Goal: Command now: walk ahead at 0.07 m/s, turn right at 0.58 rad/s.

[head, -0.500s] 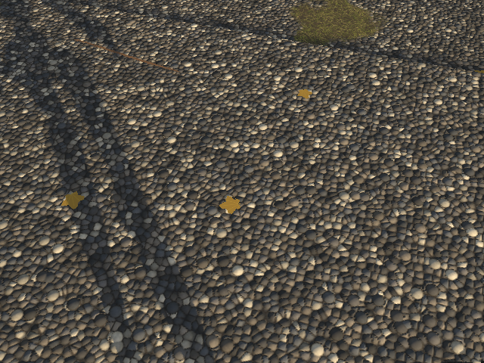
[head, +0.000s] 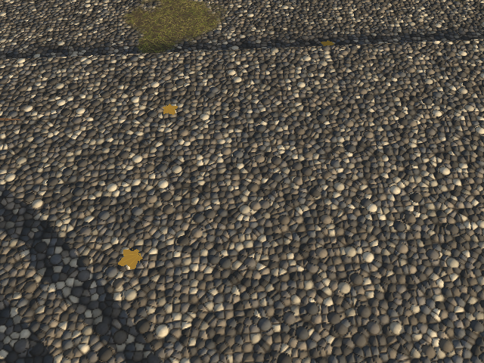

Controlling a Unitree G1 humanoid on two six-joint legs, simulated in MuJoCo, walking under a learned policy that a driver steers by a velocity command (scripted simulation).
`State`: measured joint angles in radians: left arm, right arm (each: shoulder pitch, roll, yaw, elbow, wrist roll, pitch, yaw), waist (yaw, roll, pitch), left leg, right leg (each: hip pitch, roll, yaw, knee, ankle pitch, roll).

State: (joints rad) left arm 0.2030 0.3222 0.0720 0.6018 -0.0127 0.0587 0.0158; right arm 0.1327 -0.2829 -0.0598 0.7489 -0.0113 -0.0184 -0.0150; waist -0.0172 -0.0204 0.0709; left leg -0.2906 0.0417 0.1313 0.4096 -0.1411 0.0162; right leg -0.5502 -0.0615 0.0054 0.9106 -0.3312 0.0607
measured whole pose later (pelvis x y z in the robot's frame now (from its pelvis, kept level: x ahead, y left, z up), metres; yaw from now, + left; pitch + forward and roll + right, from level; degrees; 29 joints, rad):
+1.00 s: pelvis +0.04 -0.02 -0.01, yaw -9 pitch -1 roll +0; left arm 0.21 0.23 0.05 0.79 0.01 0.01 0.02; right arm 0.18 -0.23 -0.02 0.90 -0.01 -0.01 -0.02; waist 0.00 0.00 0.03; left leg -0.20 0.01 0.01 0.53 -0.31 -0.01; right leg -0.25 0.03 0.03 0.53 -0.26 -0.01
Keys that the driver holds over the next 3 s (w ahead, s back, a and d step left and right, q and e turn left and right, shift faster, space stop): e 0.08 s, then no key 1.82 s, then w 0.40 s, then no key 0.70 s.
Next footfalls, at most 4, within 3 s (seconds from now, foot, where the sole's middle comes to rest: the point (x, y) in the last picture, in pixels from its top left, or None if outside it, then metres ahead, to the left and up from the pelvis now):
0.12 right None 0.08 -0.14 -0.78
0.50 left None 0.09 0.10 -0.78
2.56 left None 0.43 0.02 -0.78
2.88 right None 0.34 -0.20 -0.78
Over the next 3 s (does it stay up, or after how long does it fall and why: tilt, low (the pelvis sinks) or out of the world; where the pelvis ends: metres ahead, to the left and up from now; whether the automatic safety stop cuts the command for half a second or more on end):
stays up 0.32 -0.06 0.00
